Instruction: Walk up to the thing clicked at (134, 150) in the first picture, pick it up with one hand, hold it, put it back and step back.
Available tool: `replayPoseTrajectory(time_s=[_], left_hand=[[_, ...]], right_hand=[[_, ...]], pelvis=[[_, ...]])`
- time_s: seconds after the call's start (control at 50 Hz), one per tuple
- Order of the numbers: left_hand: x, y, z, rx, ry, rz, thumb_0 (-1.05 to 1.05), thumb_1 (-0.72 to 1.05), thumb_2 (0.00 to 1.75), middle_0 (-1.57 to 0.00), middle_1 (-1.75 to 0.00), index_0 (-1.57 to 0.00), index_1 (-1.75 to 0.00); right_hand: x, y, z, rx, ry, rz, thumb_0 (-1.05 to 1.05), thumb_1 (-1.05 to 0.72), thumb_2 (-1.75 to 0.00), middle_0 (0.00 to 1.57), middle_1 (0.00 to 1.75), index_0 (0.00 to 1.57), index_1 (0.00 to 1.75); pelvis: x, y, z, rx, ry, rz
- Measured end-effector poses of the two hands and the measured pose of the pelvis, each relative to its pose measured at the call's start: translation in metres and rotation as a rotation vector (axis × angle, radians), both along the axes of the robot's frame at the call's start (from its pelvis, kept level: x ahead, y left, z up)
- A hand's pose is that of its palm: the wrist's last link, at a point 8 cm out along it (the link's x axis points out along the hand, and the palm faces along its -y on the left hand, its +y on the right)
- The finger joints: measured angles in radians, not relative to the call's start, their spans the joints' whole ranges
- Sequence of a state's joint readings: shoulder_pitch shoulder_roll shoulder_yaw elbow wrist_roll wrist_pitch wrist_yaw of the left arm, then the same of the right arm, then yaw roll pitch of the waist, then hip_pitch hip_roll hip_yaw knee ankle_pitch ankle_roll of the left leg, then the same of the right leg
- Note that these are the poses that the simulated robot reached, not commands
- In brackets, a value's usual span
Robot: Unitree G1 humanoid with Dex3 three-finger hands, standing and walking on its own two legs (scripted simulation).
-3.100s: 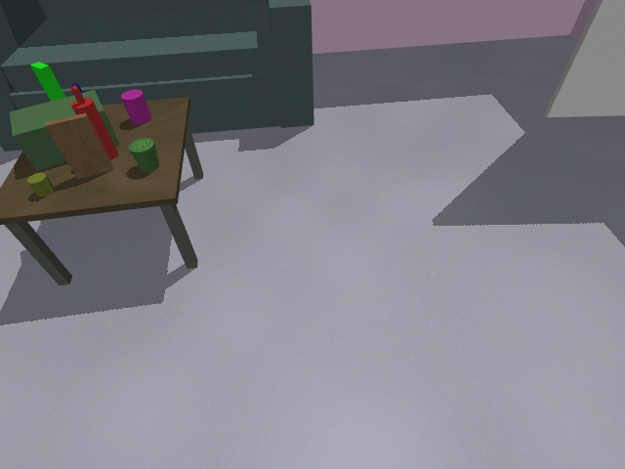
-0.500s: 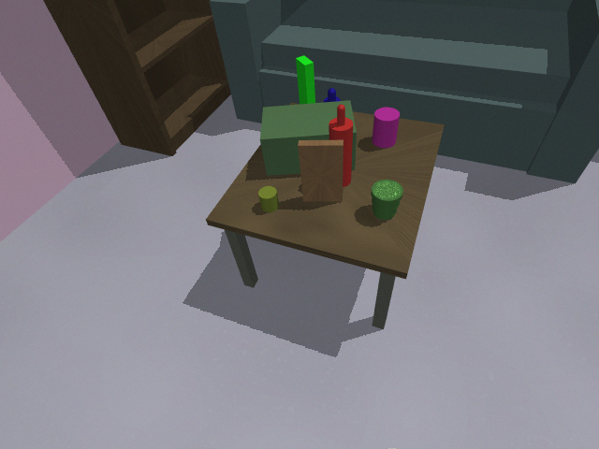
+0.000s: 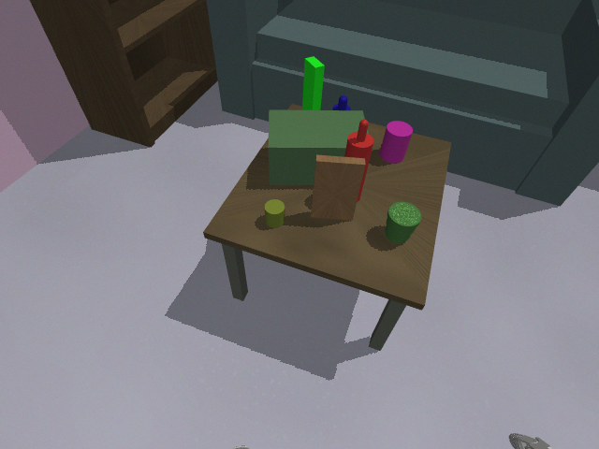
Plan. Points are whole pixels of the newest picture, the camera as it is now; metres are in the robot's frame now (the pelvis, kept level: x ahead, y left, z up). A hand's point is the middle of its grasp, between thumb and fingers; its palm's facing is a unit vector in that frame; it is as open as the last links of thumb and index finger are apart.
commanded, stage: walk up
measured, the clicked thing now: (400, 224) +0.71 -0.26 -0.29
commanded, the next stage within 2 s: stand in 1.46 s
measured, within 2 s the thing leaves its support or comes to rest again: neither
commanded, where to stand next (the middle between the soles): +0.07 -0.05 m, yaw +0 degrees
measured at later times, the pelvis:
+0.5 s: pelvis +0.01 -0.02 +0.01, yaw -2 degrees
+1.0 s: pelvis +0.03 -0.02 +0.03, yaw -3 degrees
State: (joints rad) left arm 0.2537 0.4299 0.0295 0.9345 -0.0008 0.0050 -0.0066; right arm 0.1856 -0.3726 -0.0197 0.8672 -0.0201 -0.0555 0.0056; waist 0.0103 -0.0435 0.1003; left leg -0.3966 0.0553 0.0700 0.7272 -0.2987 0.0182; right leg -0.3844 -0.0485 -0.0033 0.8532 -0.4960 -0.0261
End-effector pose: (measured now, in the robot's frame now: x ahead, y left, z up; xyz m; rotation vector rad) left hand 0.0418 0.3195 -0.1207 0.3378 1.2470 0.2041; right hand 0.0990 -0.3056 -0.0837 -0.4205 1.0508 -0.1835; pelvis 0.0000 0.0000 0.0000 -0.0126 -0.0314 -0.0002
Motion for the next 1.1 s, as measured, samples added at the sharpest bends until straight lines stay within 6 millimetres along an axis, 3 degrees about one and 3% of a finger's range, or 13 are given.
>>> replayPoseTrajectory(time_s=[0.12, 0.3, 0.44, 0.62, 0.82, 1.1], left_hand=[[0.027, -0.007, 0.0, 0.005, -0.015, -0.03, 0.01, 0.9, 0.9, -0.21, -0.3, -0.2, -0.3], [0.058, -0.016, 0.014, 0.012, -0.069, -0.064, 0.01, 0.9, 0.9, -0.21, -0.3, -0.2, -0.3], [0.066, -0.03, 0.021, 0.011, -0.07, -0.08, 0.0, 0.9, 0.9, -0.2, -0.3, -0.2, -0.3], [0.082, -0.046, 0.024, -0.029, -0.07, -0.087, 0.01, 0.9, 0.9, -0.21, -0.3, -0.2, -0.3], [0.094, -0.048, 0.025, -0.053, -0.07, -0.079, 0.01, 0.9, 0.9, -0.21, -0.3, -0.2, -0.3], [0.088, -0.038, 0.028, -0.045, -0.024, -0.053, 0.01, 0.9, 0.9, -0.2, -0.3, -0.2, -0.3]], right_hand=[[0.003, -0.012, -0.009, -0.013, 0.001, -0.041, 0.01, -0.9, -0.9, 0.2, 0.3, 0.2, 0.3], [-0.015, -0.025, -0.016, -0.003, 0.052, -0.082, 0.01, -0.91, -0.9, 0.2, 0.3, 0.2, 0.3], [-0.032, -0.039, -0.015, 0.006, 0.101, -0.123, 0.01, -0.91, -0.9, 0.2, 0.3, 0.2, 0.3], [-0.045, -0.04, -0.01, 0.01, 0.149, -0.148, 0.01, -0.91, -0.9, 0.2, 0.3, 0.2, 0.3], [-0.037, -0.033, -0.002, 0.012, 0.144, -0.157, 0.01, -0.91, -0.9, 0.2, 0.3, 0.2, 0.3], [-0.01, -0.023, 0.003, 0.023, 0.115, -0.148, 0.01, -0.91, -0.9, 0.2, 0.3, 0.2, 0.3]], pelvis=[[0.004, -0.003, -0.005, -0.013, -0.002, -0.017], [0.007, -0.01, -0.001, 0.015, 0.001, -0.028], [0.009, -0.022, 0.005, 0.023, 0.001, -0.037], [0.016, -0.024, 0.015, 0.023, -0.002, -0.042], [0.02, -0.021, 0.021, 0.017, 0.001, -0.05], [0.029, -0.016, 0.028, 0.013, 0.003, -0.055]])
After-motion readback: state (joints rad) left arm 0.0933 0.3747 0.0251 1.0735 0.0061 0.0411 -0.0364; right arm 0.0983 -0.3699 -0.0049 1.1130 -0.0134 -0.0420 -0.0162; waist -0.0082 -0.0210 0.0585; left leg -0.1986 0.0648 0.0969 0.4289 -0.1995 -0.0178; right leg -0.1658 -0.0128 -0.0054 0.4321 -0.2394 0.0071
